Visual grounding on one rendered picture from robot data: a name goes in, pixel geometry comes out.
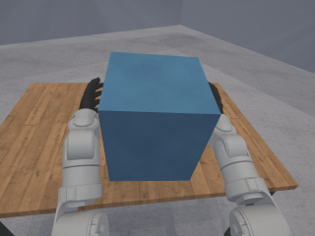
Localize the robot left upper arm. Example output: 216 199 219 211
52 208 109 236

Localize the robot right upper arm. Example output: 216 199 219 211
228 203 290 236

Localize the left robot hand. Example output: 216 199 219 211
79 78 104 113

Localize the left robot forearm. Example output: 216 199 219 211
51 108 102 236

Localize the table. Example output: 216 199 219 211
0 83 298 236

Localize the right robot forearm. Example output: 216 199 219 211
208 114 291 236

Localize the right robot hand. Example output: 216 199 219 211
208 82 223 114

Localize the carton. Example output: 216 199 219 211
97 51 221 182

